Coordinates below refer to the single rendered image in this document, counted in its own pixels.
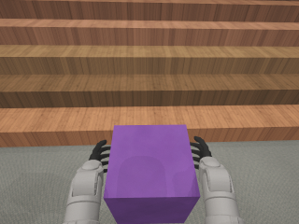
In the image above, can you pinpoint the robot right forearm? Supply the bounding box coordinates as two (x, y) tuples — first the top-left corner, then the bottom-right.
(198, 156), (246, 224)

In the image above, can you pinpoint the robot left hand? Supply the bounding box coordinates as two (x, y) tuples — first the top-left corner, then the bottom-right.
(89, 139), (111, 173)

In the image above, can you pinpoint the robot right hand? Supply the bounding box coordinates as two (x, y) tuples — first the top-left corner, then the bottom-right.
(190, 136), (212, 169)

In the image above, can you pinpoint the robot left forearm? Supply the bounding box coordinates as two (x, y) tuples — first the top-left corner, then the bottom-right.
(63, 160), (104, 224)

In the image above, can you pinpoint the carton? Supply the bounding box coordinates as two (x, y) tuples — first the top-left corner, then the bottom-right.
(103, 124), (201, 224)

